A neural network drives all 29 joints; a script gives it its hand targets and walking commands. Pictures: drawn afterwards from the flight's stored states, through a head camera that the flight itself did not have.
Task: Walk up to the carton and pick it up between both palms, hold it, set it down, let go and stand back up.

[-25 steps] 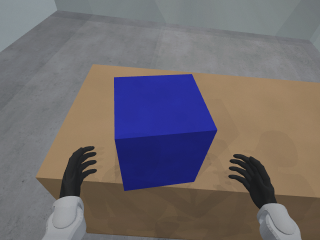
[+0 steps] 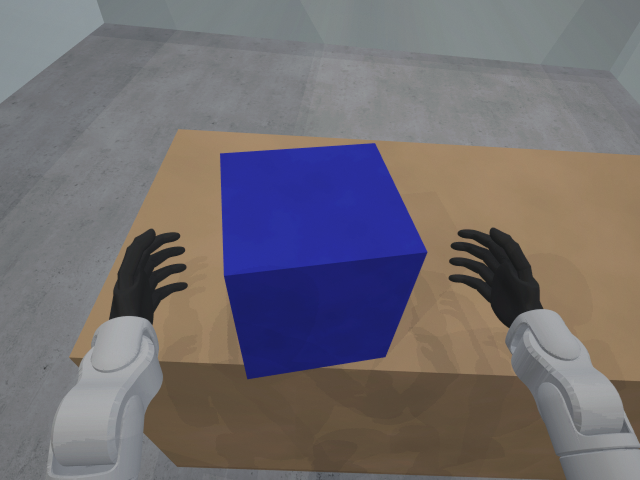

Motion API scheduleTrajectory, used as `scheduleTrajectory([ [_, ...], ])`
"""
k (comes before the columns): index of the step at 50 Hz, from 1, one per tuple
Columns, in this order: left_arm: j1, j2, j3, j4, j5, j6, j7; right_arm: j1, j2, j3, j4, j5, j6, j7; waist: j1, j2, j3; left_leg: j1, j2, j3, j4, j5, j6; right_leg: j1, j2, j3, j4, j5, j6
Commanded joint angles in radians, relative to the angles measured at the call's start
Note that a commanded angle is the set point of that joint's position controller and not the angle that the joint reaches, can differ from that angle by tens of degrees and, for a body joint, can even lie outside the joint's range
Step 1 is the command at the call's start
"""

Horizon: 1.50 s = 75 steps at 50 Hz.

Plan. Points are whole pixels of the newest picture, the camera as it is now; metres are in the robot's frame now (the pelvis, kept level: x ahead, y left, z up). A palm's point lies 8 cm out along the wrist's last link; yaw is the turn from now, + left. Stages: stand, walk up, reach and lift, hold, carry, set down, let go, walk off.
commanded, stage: reach and lift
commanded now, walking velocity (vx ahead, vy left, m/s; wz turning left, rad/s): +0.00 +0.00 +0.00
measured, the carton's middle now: (309, 263) +0.40 +0.05 +0.04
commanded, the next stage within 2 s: none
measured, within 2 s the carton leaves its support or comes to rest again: neither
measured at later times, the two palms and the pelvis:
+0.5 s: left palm (137, 244) +0.30 +0.22 +0.17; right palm (503, 216) +0.39 -0.17 +0.17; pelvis +0.00 -0.01 +0.00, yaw +1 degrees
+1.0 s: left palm (134, 174) +0.36 +0.23 +0.21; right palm (492, 145) +0.46 -0.15 +0.22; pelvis +0.01 +0.00 +0.00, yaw +2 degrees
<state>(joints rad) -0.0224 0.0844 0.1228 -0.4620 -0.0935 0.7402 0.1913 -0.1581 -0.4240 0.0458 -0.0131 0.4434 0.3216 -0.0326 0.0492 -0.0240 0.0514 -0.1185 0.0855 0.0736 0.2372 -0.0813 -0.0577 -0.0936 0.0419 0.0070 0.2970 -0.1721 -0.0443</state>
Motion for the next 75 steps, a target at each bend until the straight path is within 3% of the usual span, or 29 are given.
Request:
scheduleTrajectory([
  [1, -0.302, 0.064, 0.031, -0.096, -0.002, 0.033, 0.000, -0.350, -0.164, -0.078, -0.054, 0.013, 0.002, -0.008, -0.002, -0.010, -0.239, 0.213, -0.081, -0.024, 0.028, 0.059, 0.045, -0.132, 0.013, 0.031, -0.067, 0.080, 0.019],
  [12, -0.433, 0.085, 0.080, -0.088, 0.009, 0.104, -0.018, -0.550, -0.206, -0.024, 0.029, 0.062, 0.026, -0.036, 0.000, -0.022, -0.350, 0.218, -0.100, -0.024, 0.073, 0.235, 0.030, -0.059, 0.021, 0.015, -0.026, 0.332, 0.055],
  [14, -0.485, 0.089, 0.066, -0.084, 0.004, 0.116, -0.020, -0.604, -0.221, -0.032, 0.060, 0.068, 0.030, -0.037, -0.014, -0.008, -0.355, 0.215, -0.098, -0.030, 0.076, 0.221, 0.026, -0.078, 0.024, 0.011, -0.023, 0.318, 0.055],
  [15, -0.495, 0.100, 0.081, -0.078, 0.008, 0.120, -0.021, -0.624, -0.219, -0.024, 0.059, 0.070, 0.031, -0.038, -0.003, -0.015, -0.356, 0.204, -0.098, -0.029, 0.074, 0.215, 0.031, -0.072, 0.019, 0.013, -0.025, 0.315, 0.055],
  [25, -0.682, 0.129, 0.076, 0.032, 0.004, 0.149, -0.019, -0.831, -0.238, -0.006, 0.241, 0.084, 0.056, -0.022, -0.009, -0.012, -0.415, 0.157, -0.094, -0.030, 0.064, 0.127, 0.039, -0.085, 0.018, 0.005, -0.012, 0.247, 0.067],
  [32, -0.818, 0.159, 0.089, 0.151, 0.014, 0.157, -0.007, -0.980, -0.251, 0.018, 0.360, 0.093, 0.065, -0.004, 0.017, -0.013, -0.447, 0.120, -0.094, -0.027, 0.068, 0.102, 0.040, -0.079, 0.019, 0.002, -0.001, 0.216, 0.066],
  [33, -0.835, 0.171, 0.099, 0.177, 0.007, 0.157, -0.006, -1.003, -0.247, 0.033, 0.370, 0.099, 0.069, -0.001, 0.030, -0.026, -0.454, 0.110, -0.095, -0.023, 0.073, 0.108, 0.043, -0.073, 0.019, 0.005, 0.003, 0.226, 0.069],
  [41, -0.998, 0.201, 0.086, 0.286, -0.015, 0.138, 0.005, -1.149, -0.267, 0.030, 0.502, 0.106, 0.071, 0.015, 0.022, -0.005, -0.502, 0.109, -0.093, -0.030, 0.093, 0.123, 0.027, -0.083, 0.025, -0.007, 0.015, 0.250, 0.066],
  [47, -1.020, 0.196, 0.087, 0.379, -0.019, 0.133, 0.001, -1.189, -0.277, 0.038, 0.609, 0.104, 0.076, 0.027, 0.024, 0.003, -0.524, 0.128, -0.091, -0.035, 0.112, 0.188, 0.013, -0.073, 0.032, -0.018, 0.025, 0.335, 0.068],
  [53, -0.924, 0.148, 0.082, 0.425, 0.008, 0.093, -0.028, -1.113, -0.232, 0.061, 0.683, 0.090, 0.054, 0.038, 0.015, 0.007, -0.523, 0.151, -0.098, -0.031, 0.125, 0.267, 0.006, -0.039, 0.037, -0.028, 0.025, 0.434, 0.077],
  [62, -0.852, 0.134, 0.101, 0.283, 0.043, -0.016, -0.043, -1.070, -0.173, 0.037, 0.511, 0.043, -0.037, 0.026, 0.028, -0.007, -0.535, 0.143, -0.106, -0.030, 0.142, 0.325, 0.010, -0.007, 0.039, -0.026, 0.045, 0.496, 0.083],
  [69, -0.824, 0.093, 0.084, 0.437, 0.047, -0.112, -0.047, -1.043, -0.101, 0.021, 0.548, -0.037, -0.086, 0.025, 0.054, -0.032, -0.487, 0.081, -0.098, -0.027, 0.107, 0.141, 0.042, -0.067, 0.026, -0.020, 0.023, 0.272, 0.075],
  [75, -0.857, 0.054, 0.053, 0.563, 0.059, -0.241, -0.050, -1.018, -0.056, -0.032, 0.643, -0.134, -0.160, 0.017, 0.024, -0.022, -0.511, 0.076, -0.093, -0.029, 0.111, 0.083, 0.040, -0.089, 0.018, -0.027, 0.025, 0.192, 0.082],
])
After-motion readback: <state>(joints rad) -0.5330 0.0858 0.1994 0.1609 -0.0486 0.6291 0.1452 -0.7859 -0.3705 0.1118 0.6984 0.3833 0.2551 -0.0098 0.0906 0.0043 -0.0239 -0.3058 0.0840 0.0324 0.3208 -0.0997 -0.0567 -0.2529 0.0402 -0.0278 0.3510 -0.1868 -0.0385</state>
